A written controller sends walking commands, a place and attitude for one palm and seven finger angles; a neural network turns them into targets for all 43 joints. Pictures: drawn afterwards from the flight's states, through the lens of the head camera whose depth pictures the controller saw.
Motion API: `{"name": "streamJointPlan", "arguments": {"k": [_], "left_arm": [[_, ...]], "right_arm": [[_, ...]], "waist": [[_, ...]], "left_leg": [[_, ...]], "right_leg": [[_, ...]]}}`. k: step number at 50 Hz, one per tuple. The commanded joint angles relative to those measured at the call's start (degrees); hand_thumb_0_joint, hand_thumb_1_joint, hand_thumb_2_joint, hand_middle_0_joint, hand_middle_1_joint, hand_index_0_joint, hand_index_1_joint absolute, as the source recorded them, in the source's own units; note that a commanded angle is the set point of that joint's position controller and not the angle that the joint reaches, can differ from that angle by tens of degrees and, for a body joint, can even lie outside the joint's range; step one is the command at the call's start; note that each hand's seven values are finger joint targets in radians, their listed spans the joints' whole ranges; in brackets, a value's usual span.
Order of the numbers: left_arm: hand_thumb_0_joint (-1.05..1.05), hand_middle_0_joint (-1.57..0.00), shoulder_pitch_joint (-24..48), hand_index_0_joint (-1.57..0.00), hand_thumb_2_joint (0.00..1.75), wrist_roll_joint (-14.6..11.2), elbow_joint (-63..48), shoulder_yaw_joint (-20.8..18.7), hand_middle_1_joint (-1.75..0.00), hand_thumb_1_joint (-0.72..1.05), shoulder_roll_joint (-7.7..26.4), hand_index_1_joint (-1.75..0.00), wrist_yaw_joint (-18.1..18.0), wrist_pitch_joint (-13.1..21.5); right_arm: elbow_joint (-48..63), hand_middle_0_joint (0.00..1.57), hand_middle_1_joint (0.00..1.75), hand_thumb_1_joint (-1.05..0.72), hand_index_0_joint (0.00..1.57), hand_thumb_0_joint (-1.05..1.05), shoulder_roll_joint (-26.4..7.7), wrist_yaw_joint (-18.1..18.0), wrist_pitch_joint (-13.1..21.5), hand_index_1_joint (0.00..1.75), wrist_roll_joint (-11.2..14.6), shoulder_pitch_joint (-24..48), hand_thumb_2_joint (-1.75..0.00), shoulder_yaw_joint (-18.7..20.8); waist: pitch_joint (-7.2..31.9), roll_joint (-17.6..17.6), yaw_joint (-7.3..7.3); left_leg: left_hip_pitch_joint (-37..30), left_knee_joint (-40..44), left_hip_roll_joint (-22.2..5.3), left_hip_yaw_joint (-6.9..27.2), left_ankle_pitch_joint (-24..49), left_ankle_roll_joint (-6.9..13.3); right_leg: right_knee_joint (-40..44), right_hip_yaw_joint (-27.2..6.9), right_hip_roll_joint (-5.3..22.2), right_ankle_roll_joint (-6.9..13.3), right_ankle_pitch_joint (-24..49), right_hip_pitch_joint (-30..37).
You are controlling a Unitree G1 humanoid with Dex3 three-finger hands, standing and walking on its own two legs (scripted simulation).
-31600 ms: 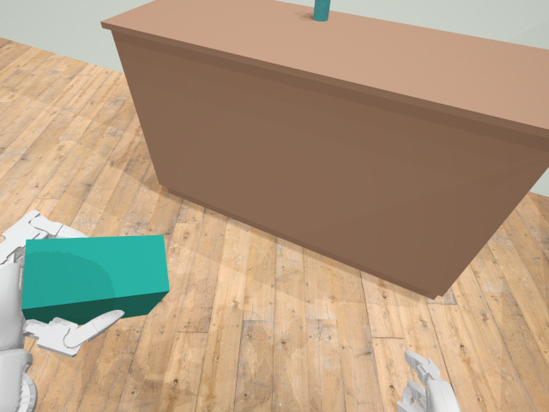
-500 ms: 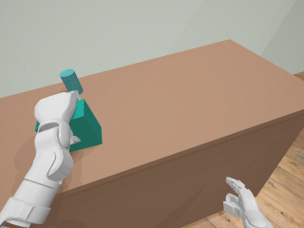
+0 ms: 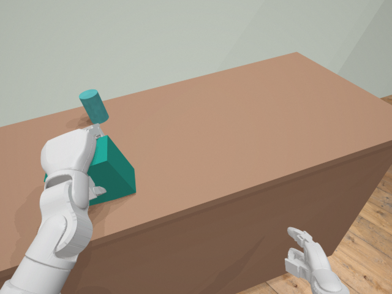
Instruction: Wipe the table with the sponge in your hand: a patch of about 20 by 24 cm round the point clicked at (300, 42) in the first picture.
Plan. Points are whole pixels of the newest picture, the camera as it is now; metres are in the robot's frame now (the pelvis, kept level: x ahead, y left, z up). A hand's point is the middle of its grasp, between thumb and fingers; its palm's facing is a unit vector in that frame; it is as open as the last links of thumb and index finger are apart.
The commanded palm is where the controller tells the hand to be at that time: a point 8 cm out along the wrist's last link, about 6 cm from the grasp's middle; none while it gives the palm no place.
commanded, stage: slide across to the third lane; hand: left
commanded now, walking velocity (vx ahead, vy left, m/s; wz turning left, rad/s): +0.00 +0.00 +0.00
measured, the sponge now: (100, 179) +0.29 +0.25 +0.12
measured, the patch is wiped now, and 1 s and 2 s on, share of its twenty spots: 0.55 0.65 1.00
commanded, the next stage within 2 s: wipe forward along the third lane in 0.66 s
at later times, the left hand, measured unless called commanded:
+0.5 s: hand (122, 157) +0.30 +0.18 +0.18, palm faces +0.21 -0.19 -0.96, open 10.4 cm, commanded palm +0.26 +0.18 +0.23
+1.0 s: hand (136, 152) +0.32 +0.16 +0.17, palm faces +0.16 -0.16 -0.97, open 10.4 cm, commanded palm +0.29 +0.18 +0.22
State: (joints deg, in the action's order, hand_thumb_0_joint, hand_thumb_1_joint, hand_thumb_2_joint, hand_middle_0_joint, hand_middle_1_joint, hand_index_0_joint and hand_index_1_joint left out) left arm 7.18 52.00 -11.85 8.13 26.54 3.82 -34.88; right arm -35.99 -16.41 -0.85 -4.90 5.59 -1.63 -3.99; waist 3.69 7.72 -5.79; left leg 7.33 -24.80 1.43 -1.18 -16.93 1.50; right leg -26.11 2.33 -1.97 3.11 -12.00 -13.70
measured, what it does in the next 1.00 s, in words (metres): stands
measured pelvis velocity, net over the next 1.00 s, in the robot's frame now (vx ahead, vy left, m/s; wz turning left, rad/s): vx -0.02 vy -0.03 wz -0.02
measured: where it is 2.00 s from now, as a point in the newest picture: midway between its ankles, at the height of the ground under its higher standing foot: outside the picture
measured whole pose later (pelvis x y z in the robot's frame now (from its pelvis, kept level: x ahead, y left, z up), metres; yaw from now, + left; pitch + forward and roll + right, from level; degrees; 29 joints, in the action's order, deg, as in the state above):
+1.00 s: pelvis -0.02 -0.03 +0.00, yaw -1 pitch -3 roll +1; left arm 24.2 49.4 3.4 17.5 21.2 3.4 -38.8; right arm -38.5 -15.7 -1.9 -5.6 5.4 0.2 -3.9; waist 2.6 6.5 -4.4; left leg 5.3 -22.1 -0.1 -1.5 -13.9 -0.5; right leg -23.5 2.1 -3.6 5.3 -8.8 -12.0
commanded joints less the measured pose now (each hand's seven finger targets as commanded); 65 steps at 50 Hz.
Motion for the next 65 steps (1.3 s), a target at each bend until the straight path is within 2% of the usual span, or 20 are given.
{"name": "streamJointPlan", "arguments": {"k": [1,10,12,15,16,20,21,23,25,27,30,31,37,40,43,50,53,56,59,65], "left_arm": [[0.0,-1.2,5.0,-1.2,1.3,-3.9,-5.2,-0.1,-1.6,0.1,2.1,-1.6,1.8,-0.3],[0.0,-1.2,16.2,-1.2,1.3,-3.4,-6.9,4.5,-1.6,0.1,-0.4,-1.6,0.8,0.4],[0.0,-1.2,19.2,-1.2,1.3,-2.7,-3.5,5.8,-1.6,0.1,-1.2,-1.6,0.4,0.5],[0.0,-1.2,21.1,-1.2,1.3,-2.2,-4.5,3.0,-1.6,0.1,1.9,-1.6,0.0,-0.1],[0.0,-1.2,24.0,-1.2,1.3,-1.9,-5.2,5.3,-1.6,0.1,-0.5,-1.6,-0.1,0.0],[0.0,-1.2,23.2,-1.2,1.3,-1.9,-5.8,2.3,-1.6,0.1,2.3,-1.6,-0.7,-0.7],[0.0,-1.2,24.7,-1.2,1.3,-2.1,-5.9,4.9,-1.6,0.1,-0.5,-1.6,-0.6,-0.9],[0.0,-1.2,22.7,-1.2,1.3,-2.6,-5.7,4.4,-1.6,0.1,-0.3,-1.6,-0.8,-1.1],[0.0,-1.2,23.2,-1.2,1.3,-2.3,-7.7,0.2,-1.6,0.1,4.2,-1.6,-1.3,-1.6],[0.0,-1.2,24.8,-1.2,1.3,-2.8,-7.0,3.5,-1.6,0.1,0.7,-1.6,-1.2,-1.8],[0.0,-1.2,26.6,-1.2,1.3,-2.9,-7.9,1.6,-1.6,0.1,3.1,-1.6,-1.7,-2.2],[0.0,-1.2,27.3,-1.2,1.3,-2.8,-6.3,4.1,-1.6,0.1,0.4,-1.6,-1.7,-2.5],[0.0,-1.2,29.6,-1.2,1.3,-2.9,-2.9,5.5,-1.6,0.1,-0.5,-1.6,-2.2,-2.8],[0.0,-1.2,30.2,-1.2,1.3,-2.4,-1.2,2.1,-1.6,0.1,3.1,-1.6,-2.5,-3.1],[0.0,-1.2,30.9,-1.2,1.3,-2.0,4.2,3.6,-1.6,0.1,1.6,-1.6,-2.3,-3.5],[0.0,-1.2,37.5,-1.2,1.3,-0.1,15.4,0.8,-1.6,0.1,6.6,-1.6,-2.0,-3.5],[0.0,-1.2,38.9,-1.2,1.3,0.3,20.3,3.3,-1.6,0.1,4.1,-1.6,-1.5,-3.4],[0.0,-1.2,41.4,-1.2,1.3,1.1,22.0,2.9,-1.6,0.1,5.3,-1.6,-1.1,-3.1],[0.0,-1.2,39.3,-1.2,1.3,1.2,25.5,2.5,-1.6,0.1,5.3,-1.6,-0.4,-3.4],[0.0,-1.2,41.9,-1.2,1.3,0.8,28.5,0.2,-1.6,0.1,7.8,-1.6,0.1,-0.9]], "right_arm": [[11.6,0.2,0.3,-0.9,0.2,0.0,-4.1,-0.2,3.4,0.3,0.1,13.2,-0.9,1.7],[10.9,0.2,0.3,-0.9,0.2,0.0,-3.2,-0.6,5.0,0.3,0.4,15.4,-0.9,1.3],[9.8,0.2,0.3,-0.9,0.2,0.0,-3.2,-0.7,5.3,0.3,0.2,14.0,-0.9,1.5],[9.9,0.2,0.3,-0.9,0.2,0.0,-3.1,-0.6,4.9,0.3,0.2,15.7,-0.9,1.2],[10.5,0.2,0.3,-0.9,0.2,0.0,-2.7,-0.5,5.3,0.3,-0.1,14.7,-0.9,1.0],[10.1,0.2,0.3,-0.9,0.2,0.0,-2.5,0.1,4.2,0.3,-0.1,16.6,-0.9,1.0],[10.6,0.2,0.3,-0.9,0.2,0.0,-2.1,0.2,4.4,0.3,-0.3,15.9,-0.9,0.9],[9.9,0.2,0.3,-0.9,0.2,0.0,-2.4,0.6,3.5,0.3,-0.4,15.8,-0.9,1.2],[10.4,0.2,0.3,-0.9,0.2,0.0,-2.3,0.6,3.0,0.3,-0.4,17.0,-0.9,1.0],[10.1,0.2,0.3,-0.9,0.2,0.0,-1.9,0.8,2.6,0.3,-0.3,16.6,-0.9,0.9],[10.6,0.2,0.3,-0.9,0.2,0.0,-2.1,0.6,2.2,0.3,0.0,17.4,-0.9,0.9],[10.6,0.2,0.3,-0.9,0.2,0.0,-1.8,0.5,2.3,0.3,-0.2,16.7,-0.9,0.9],[9.8,0.2,0.3,-0.9,0.2,0.0,-2.2,0.3,2.3,0.3,0.1,16.5,-0.9,1.3],[9.7,0.2,0.3,-0.9,0.2,0.0,-2.7,0.0,1.9,0.3,0.2,16.9,-0.9,1.5],[8.7,0.2,0.3,-0.9,0.2,0.0,-2.9,-0.4,1.8,0.3,-0.1,16.3,-0.9,1.6],[7.2,0.2,0.3,-0.9,0.2,0.0,-3.9,-1.8,2.7,0.3,-0.1,14.9,-0.9,1.9],[6.7,0.2,0.3,-0.9,0.2,0.0,-3.9,-1.9,3.4,0.3,-0.1,14.4,-0.9,2.0],[6.9,0.2,0.3,-0.9,0.2,0.0,-4.1,-1.8,4.1,0.3,-0.1,13.9,-0.9,2.1],[5.8,0.2,0.3,-0.9,0.2,0.0,-4.5,-1.5,4.2,0.3,-0.4,13.5,-0.9,2.4],[4.9,0.2,0.3,-0.9,0.2,0.0,-5.1,-2.2,4.5,0.3,-0.3,11.2,-0.9,2.8]], "waist": [[6.8,-11.8,-0.36],[6.1,-9.0,0.5],[5.5,-10.5,0.93],[6.8,-10.1,0.13],[9.2,-10.2,0.0],[9.8,-10.1,-0.68],[10.5,-10.7,-0.58],[9.8,-9.8,-0.78],[10.9,-9.6,-1.21],[9.1,-10.8,-0.25],[9.2,-8.4,-0.44],[9.1,-9.4,-0.17],[9.2,-8.6,0.55],[9.5,-9.5,0.24],[7.4,-10.9,0.69],[7.3,-11.4,1.33],[7.9,-11.4,1.44],[10.8,-11.0,1.07],[10.2,-13.3,1.03],[8.6,-13.4,1.85]], "left_leg": [[5.1,2.2,-0.7,2.1,13.7,1.4],[2.3,4.0,-1.1,3.2,11.5,1.2],[2.6,4.0,-0.9,3.4,12.1,1.0],[2.2,4.7,-0.9,3.0,11.7,0.9],[2.5,4.2,-0.5,2.5,13.6,0.9],[1.8,4.8,-0.6,2.5,15.0,0.7],[2.2,4.5,-0.5,1.9,15.9,0.8],[2.0,4.7,-0.6,2.0,17.0,0.7],[1.9,4.7,-0.6,1.9,17.0,0.7],[2.2,4.9,-0.8,1.6,17.0,0.6],[1.8,5.2,-0.7,1.5,14.7,0.7],[2.4,5.0,-0.6,0.9,14.9,0.8],[2.5,5.1,-0.5,1.2,13.4,0.7],[2.9,5.3,-0.2,1.0,12.0,0.7],[4.0,5.3,-0.2,0.5,10.8,0.7],[5.5,4.9,0.3,0.3,6.1,0.4],[6.6,4.6,0.3,0.0,6.3,0.4],[7.1,4.5,0.4,0.1,7.0,0.5],[8.0,3.6,0.4,-0.2,8.3,0.5],[8.1,3.7,0.3,0.3,6.2,0.7]], "right_leg": [[2.6,-3.8,1.6,0.0,8.7,9.4],[4.2,-4.2,1.2,0.6,4.7,7.3],[4.4,-3.6,1.3,0.6,5.0,7.3],[4.8,-5.2,1.1,0.9,4.4,8.8],[3.9,-3.6,1.6,0.9,6.3,10.6],[4.3,-5.6,1.1,1.1,8.7,12.2],[3.8,-4.0,1.6,0.9,9.6,13.2],[4.1,-4.4,1.4,1.0,11.8,13.7],[4.2,-6.8,1.1,1.3,11.9,14.6],[4.5,-5.4,1.4,1.0,11.3,13.6],[5.4,-7.4,1.1,1.3,7.7,13.1],[5.1,-6.0,1.6,1.1,7.7,13.4],[6.3,-7.3,1.8,1.2,6.0,13.3],[6.9,-8.9,1.7,1.1,4.0,13.7],[7.6,-8.1,2.1,0.6,2.0,12.6],[10.2,-10.8,3.0,0.3,-7.4,10.5],[9.5,-10.1,3.5,0.0,-6.4,11.3],[8.4,-9.7,3.8,0.0,-4.9,13.1],[7.8,-10.3,4.0,-0.4,-0.4,13.8],[9.0,-10.7,4.1,-0.6,-3.5,11.3]]}}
